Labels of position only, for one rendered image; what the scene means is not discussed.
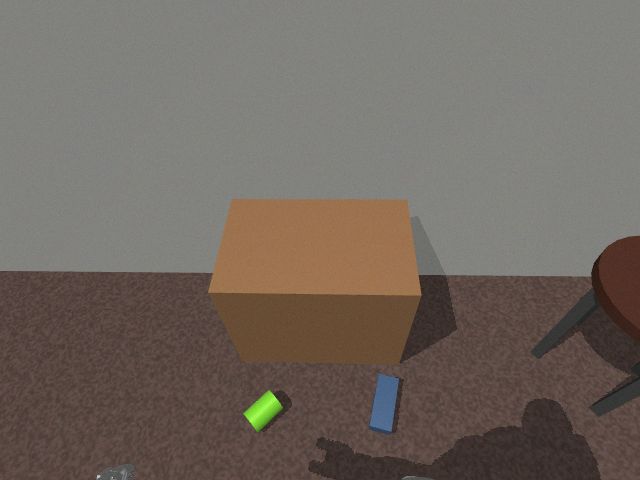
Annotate left robot hand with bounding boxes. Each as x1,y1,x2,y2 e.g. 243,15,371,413
96,464,135,480

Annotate stool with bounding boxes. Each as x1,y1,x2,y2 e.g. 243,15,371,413
530,236,640,417

